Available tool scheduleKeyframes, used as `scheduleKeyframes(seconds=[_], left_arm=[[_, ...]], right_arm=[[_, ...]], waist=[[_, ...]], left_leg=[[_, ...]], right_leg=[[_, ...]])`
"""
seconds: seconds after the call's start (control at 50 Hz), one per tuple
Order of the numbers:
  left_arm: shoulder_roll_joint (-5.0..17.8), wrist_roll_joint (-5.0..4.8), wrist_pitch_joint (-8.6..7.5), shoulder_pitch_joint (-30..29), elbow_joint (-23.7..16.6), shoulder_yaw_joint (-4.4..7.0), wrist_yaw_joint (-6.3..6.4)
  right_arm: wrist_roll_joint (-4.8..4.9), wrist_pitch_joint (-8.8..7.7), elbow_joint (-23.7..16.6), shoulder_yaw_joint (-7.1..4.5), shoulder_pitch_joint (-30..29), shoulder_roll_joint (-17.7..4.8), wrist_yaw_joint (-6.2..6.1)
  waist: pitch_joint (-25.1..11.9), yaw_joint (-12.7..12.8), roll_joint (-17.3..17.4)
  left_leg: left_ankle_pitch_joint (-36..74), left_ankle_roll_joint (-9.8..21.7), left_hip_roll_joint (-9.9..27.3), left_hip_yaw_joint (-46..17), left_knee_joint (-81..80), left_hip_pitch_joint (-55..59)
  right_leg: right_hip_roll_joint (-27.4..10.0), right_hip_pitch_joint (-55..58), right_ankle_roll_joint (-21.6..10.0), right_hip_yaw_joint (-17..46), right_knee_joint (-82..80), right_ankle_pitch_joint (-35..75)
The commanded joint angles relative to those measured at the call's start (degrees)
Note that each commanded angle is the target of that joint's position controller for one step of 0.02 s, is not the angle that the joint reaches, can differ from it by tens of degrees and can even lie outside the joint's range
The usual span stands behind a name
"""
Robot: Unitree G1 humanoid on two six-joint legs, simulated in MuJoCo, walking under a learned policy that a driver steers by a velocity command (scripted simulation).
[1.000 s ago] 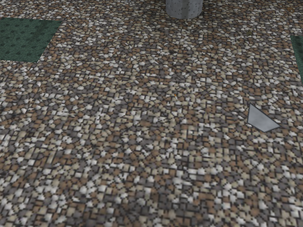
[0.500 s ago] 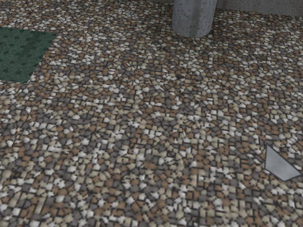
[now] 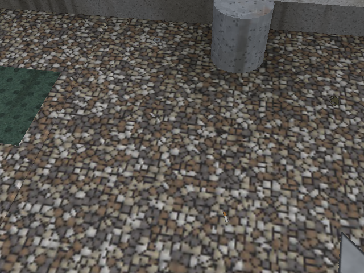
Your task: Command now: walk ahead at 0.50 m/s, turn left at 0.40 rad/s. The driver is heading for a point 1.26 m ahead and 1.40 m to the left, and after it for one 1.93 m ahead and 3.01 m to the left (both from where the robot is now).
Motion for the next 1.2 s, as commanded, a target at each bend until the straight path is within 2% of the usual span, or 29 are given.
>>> scheduleKeyframes(seconds=[0.02,0.06,0.1,0.14,0.26,0.32,0.38,0.42,0.44,0.46,0.48,0.5,0.52,0.54,0.56,0.58,0.6,0.7,0.78,0.88,0.92,0.94,0.96,0.98,1.0,1.02,1.06,1.12,1.2], left_arm=[[8.1,0.04,0.27,14.5,1.1,2.09,0.91],[5.1,0.77,0.01,8.9,1.1,1.16,0.76],[5.3,0.85,-0.18,8.0,1.7,1.42,0.83],[7.0,0.95,-0.44,8.6,2.3,1.98,1.30],[9.4,0.72,0.22,10.8,2.9,2.75,2.62],[10.8,0.00,1.05,13.9,3.5,3.21,2.81],[12.2,-0.93,2.27,15.1,3.9,3.76,2.69],[14.0,-1.50,3.06,13.8,3.3,4.24,2.81],[14.5,-1.77,3.60,12.7,2.9,4.31,2.84],[13.7,-1.62,3.77,12.6,2.6,3.89,2.87],[8.8,0.93,3.19,13.8,0.9,2.29,2.75],[3.9,0.55,0.89,16.5,-2.4,0.58,1.99],[9.2,-2.03,-1.26,8.8,-3.4,1.55,1.27],[9.5,-3.11,-2.21,6.0,-4.4,1.63,1.01],[9.0,-1.95,-2.42,6.3,-3.4,1.60,1.49],[9.8,-0.53,-1.96,7.0,-2.7,2.21,1.87],[10.0,-0.27,-1.08,8.0,-2.6,2.50,1.78],[7.2,0.92,0.86,2.0,-5.4,1.91,1.99],[5.7,0.19,0.32,-5.4,-7.8,1.00,1.01],[8.3,-0.49,-0.81,-7.9,-9.9,1.40,-0.25],[9.6,-0.59,-1.45,-4.5,-9.4,1.90,-0.41],[10.7,-0.34,-1.77,0.6,-8.1,2.59,-0.20],[13.0,0.71,-2.10,8.3,-6.9,3.44,0.12],[17.8,1.75,-1.80,17.3,-5.9,4.67,0.62],[17.0,0.61,-1.06,19.3,-4.3,4.56,0.07],[11.4,-0.23,-0.63,16.1,-5.7,3.10,0.16],[8.2,0.43,0.47,10.4,-6.3,1.89,0.54],[7.1,0.73,0.13,8.3,-5.4,1.54,0.70],[10.0,0.45,-0.44,9.6,-4.0,2.54,0.92]], right_arm=[[1.29,-1.96,-6.1,-1.28,-3.8,-7.0,-0.18],[0.42,-0.65,-6.4,-2.01,-4.8,-5.5,-0.48],[0.53,0.91,-6.9,-1.86,-3.8,-2.7,-0.24],[0.19,1.86,-8.3,-2.04,-5.5,-2.3,-0.26],[-0.47,1.63,-11.9,-1.55,-15.0,-1.8,1.62],[-0.51,1.64,-14.5,-1.00,-20.8,-1.5,2.72],[-0.38,1.85,-16.8,-1.19,-22.9,-2.7,3.65],[-0.33,2.03,-17.0,-2.31,-19.2,-4.9,3.84],[-0.09,2.04,-15.7,-3.53,-12.6,-7.0,3.76],[0.10,2.16,-12.9,-5.67,-2.8,-10.8,3.02],[0.15,2.64,-11.6,-7.31,3.1,-17.0,1.72],[-0.08,1.73,-13.6,-7.02,0.1,-19.8,2.09],[-0.58,1.00,-14.0,-5.34,1.4,-14.4,2.68],[-0.76,0.28,-13.7,-4.61,-0.3,-11.8,2.66],[-0.63,-0.13,-14.6,-3.97,-4.6,-9.9,2.61],[-0.86,-0.22,-15.5,-3.31,-8.4,-7.8,2.35],[-1.43,-0.26,-16.5,-2.95,-10.2,-7.1,2.03],[-0.80,-0.62,-16.1,-3.58,-6.6,-10.1,0.15],[-0.49,-0.13,-15.4,-3.58,-3.8,-10.0,-0.36],[-0.16,0.67,-14.4,-3.56,-0.6,-9.5,-0.68],[-0.37,1.14,-14.8,-3.65,-1.3,-9.7,-0.95],[-0.42,1.27,-15.4,-3.28,-2.3,-8.8,-0.92],[-0.84,1.10,-16.5,-2.25,-3.3,-6.2,-0.64],[-0.66,0.74,-17.9,-1.25,1.8,-2.9,-0.67],[0.62,0.25,-18.7,-0.83,5.8,-3.9,-0.64],[1.04,0.45,-17.8,-2.10,2.5,-9.5,-0.62],[-0.20,1.03,-19.5,-2.55,-5.4,-10.1,-0.50],[0.19,2.06,-20.1,-2.41,-5.0,-6.6,0.16],[-0.24,2.55,-22.3,-1.87,-8.3,-5.1,0.37]], waist=[[-10.8,8.2,-8.5],[-4.4,4.6,-7.6],[-2.4,2.9,-7.6],[-0.8,2.3,-5.8],[1.8,4.4,-3.9],[3.8,6.5,-3.2],[4.1,6.2,-4.1],[0.5,3.1,-6.2],[-3.1,-0.9,-6.2],[-8.3,-5.6,-4.4],[-12.2,-5.3,7.5],[-20.6,0.4,15.6],[-19.2,-3.8,6.0],[-12.5,-3.1,4.6],[-8.3,-0.3,-0.6],[-6.4,2.0,-0.4],[-5.6,3.5,0.8],[-2.4,2.9,0.4],[-0.7,-0.1,3.2],[-0.7,-0.8,4.7],[-1.5,1.2,6.7],[-3.7,4.0,6.8],[-10.2,7.8,4.8],[-20.1,8.1,-6.9],[-23.2,6.4,-21.2],[-14.9,7.5,-12.9],[-4.4,6.5,-5.4],[-1.4,3.7,-7.7],[-0.9,3.7,-5.3]], left_leg=[[3.1,1.5,5.0,-2.2,22.2,-32.9],[9.2,1.8,8.2,-2.4,16.6,-27.3],[11.2,1.8,9.2,-2.0,14.2,-24.6],[15.0,1.3,9.4,-2.2,11.5,-26.8],[30.2,0.6,8.1,1.5,-6.2,-27.4],[29.7,1.3,7.3,4.2,-12.2,-28.2],[23.2,3.2,5.6,6.7,-15.4,-27.4],[17.1,5.4,1.6,10.1,-15.6,-19.8],[16.9,7.0,-1.2,11.8,-17.6,-11.1],[20.2,9.3,-3.7,11.0,-20.9,4.1],[22.7,13.1,8.1,-8.0,-21.9,19.5],[8.4,24.6,19.2,-41.8,-33.4,33.6],[7.8,21.4,19.3,-41.1,-38.2,32.9],[11.6,19.1,17.5,-32.6,-37.6,27.4],[17.5,17.1,15.0,-25.7,-37.2,18.3],[22.5,15.9,12.9,-20.5,-37.7,10.9],[25.2,15.6,11.7,-18.4,-39.0,6.1],[31.8,15.0,8.6,-12.3,-41.4,-0.1],[25.2,11.8,5.8,-10.2,-40.6,-2.0],[23.0,10.6,8.6,-16.7,-34.0,4.1],[26.1,9.7,9.1,-19.2,-30.3,5.7],[29.9,8.4,6.9,-18.6,-26.0,4.9],[29.6,6.4,3.7,-15.7,-14.6,0.2],[15.0,2.1,-3.3,-8.5,5.4,-16.3],[-6.6,0.7,-4.1,-6.6,17.9,-30.1],[-2.9,0.3,-0.3,-7.8,23.3,-34.7],[5.5,0.2,3.7,-4.4,20.8,-32.7],[9.6,0.3,7.1,-3.3,15.0,-27.3],[16.9,-0.9,8.0,-2.8,7.7,-30.8]], right_leg=[[-19.9,35.7,-9.7,26.9,-15.5,-8.5],[-16.0,22.5,-7.7,16.6,-20.0,-3.3],[-15.5,17.8,-8.0,11.3,-23.1,-0.1],[-15.7,17.0,-8.6,7.0,-24.8,3.9],[-13.7,19.8,-6.9,-4.7,-26.0,8.7],[-15.1,24.8,-6.5,-7.3,-24.9,9.6],[-16.8,30.8,-5.3,-9.1,-20.4,18.1],[-16.8,32.5,-4.1,-10.7,-11.7,38.0],[-15.6,31.4,-3.1,-12.1,-2.2,45.1],[-13.1,24.8,-0.8,-13.2,11.4,41.4],[-9.1,7.5,2.2,-13.1,31.1,7.5],[2.8,-12.7,4.5,-1.0,47.5,-26.7],[0.4,-19.2,2.8,6.9,49.9,-24.0],[-1.9,-22.0,1.1,6.3,47.4,-19.2],[-4.6,-18.6,0.8,6.6,42.4,-14.6],[-6.3,-13.9,1.1,6.9,37.3,-12.1],[-7.2,-10.1,1.5,7.2,35.1,-10.5],[-4.9,-9.9,5.2,5.5,18.3,0.7],[-1.2,-5.3,5.1,4.8,2.3,13.1],[0.4,-2.7,3.4,6.5,-4.5,10.0],[1.0,1.7,1.9,5.9,-5.7,4.8],[1.5,8.9,0.5,4.8,-7.8,5.0],[-3.8,22.3,-2.5,8.9,-5.9,5.1],[-17.0,44.0,-9.4,27.5,-6.4,-0.7],[-24.3,50.6,-14.5,48.5,-13.2,-14.0],[-22.4,44.4,-12.1,43.5,-15.0,-21.8],[-17.4,28.5,-8.6,27.3,-17.1,-12.6],[-13.8,19.2,-7.9,15.9,-21.5,-3.2],[-14.7,20.7,-9.5,7.9,-23.9,6.7]])
Keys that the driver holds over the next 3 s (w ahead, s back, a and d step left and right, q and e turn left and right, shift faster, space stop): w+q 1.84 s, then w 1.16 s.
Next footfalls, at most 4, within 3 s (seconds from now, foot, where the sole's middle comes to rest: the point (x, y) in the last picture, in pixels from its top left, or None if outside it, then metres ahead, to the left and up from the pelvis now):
0.46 left None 0.38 0.18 -0.76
0.96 right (154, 203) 0.73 0.12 -0.76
1.48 left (57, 204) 0.75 0.51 -0.76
1.96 right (39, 143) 1.07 0.65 -0.76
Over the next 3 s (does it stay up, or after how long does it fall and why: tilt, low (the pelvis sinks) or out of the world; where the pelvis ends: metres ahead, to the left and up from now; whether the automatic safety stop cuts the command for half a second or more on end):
stays up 1.10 1.07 0.00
